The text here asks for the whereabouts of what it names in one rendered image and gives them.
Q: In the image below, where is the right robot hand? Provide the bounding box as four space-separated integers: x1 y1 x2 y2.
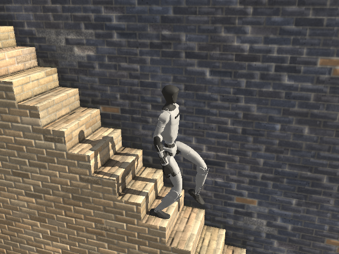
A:
162 164 176 179

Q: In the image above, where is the robot left shin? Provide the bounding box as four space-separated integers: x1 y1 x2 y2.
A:
195 171 208 195

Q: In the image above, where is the robot right forearm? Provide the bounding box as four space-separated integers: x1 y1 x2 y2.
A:
154 136 169 166

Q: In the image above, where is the robot head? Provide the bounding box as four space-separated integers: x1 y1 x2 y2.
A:
162 85 179 111

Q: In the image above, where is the right robot upper arm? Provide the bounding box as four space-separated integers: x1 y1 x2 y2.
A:
153 111 170 142

